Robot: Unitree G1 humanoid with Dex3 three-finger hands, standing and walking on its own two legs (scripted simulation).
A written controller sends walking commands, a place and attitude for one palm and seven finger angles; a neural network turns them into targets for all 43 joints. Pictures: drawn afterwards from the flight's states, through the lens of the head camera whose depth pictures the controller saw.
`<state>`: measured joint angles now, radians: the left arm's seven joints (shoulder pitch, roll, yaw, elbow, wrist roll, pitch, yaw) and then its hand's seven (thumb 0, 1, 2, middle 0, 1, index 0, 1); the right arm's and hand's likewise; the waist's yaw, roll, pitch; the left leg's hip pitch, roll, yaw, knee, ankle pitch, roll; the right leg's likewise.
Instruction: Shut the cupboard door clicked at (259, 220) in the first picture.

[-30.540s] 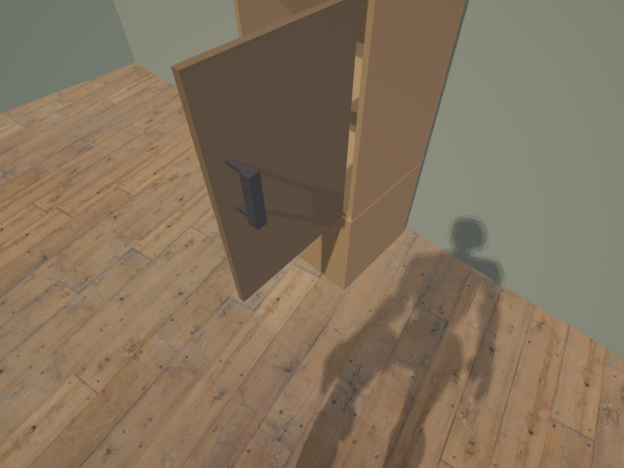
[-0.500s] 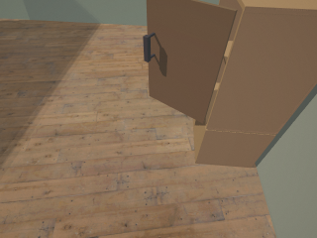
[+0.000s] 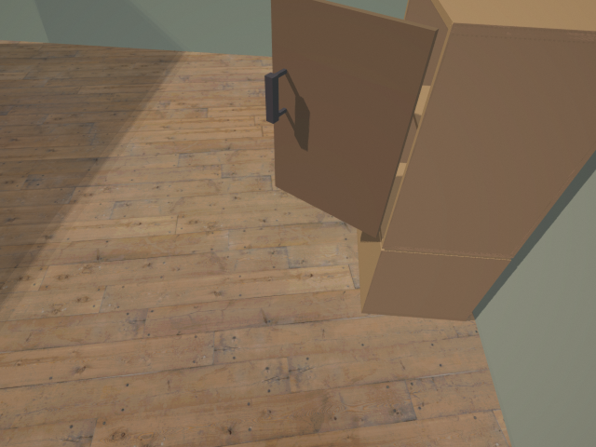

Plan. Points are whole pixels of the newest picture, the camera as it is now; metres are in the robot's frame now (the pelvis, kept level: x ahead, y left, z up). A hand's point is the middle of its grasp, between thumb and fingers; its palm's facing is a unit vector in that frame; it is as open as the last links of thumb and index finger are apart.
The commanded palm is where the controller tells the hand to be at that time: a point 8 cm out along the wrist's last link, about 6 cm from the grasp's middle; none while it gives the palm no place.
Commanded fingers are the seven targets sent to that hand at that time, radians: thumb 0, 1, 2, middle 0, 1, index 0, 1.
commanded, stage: look to check the result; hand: left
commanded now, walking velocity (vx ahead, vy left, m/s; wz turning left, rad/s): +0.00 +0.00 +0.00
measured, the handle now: (277, 95) +0.94 +0.10 +0.01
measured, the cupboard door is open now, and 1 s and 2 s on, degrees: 58 58 58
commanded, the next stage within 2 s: walk to a spot facing it in 0.48 s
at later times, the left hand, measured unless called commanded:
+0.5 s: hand out of the picture +0.04 +0.20 -0.17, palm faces +0.00 -0.97 -0.24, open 7.4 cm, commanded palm none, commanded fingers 0.00 0.90 0.90 -0.20 -0.30 -0.20 -0.30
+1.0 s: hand out of the picture +0.03 +0.22 -0.20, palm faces +0.23 -0.95 -0.22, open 7.4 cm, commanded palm none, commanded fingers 0.00 0.90 0.90 -0.20 -0.30 -0.20 -0.30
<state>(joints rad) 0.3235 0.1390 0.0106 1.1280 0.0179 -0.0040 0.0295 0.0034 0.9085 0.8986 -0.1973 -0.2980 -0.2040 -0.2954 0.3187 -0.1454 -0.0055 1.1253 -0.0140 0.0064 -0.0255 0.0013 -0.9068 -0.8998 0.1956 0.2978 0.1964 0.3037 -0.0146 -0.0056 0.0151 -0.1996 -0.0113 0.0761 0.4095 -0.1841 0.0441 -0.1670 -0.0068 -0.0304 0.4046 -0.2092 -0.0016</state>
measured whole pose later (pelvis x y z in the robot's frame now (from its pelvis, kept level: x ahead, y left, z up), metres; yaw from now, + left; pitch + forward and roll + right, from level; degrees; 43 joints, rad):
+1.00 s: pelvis +0.02 +0.01 -0.03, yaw +13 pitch -2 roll -1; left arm 0.20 0.22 0.06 0.98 0.02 0.04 0.03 0.00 0.90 0.90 -0.20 -0.30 -0.21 -0.30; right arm 0.24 -0.19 -0.04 1.00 -0.02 0.05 0.01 0.00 -0.91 -0.90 0.20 0.30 0.20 0.30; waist -0.03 -0.03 0.10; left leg -0.35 -0.01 0.06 0.69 -0.28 0.04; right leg -0.25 -0.11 -0.17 0.75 -0.47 0.03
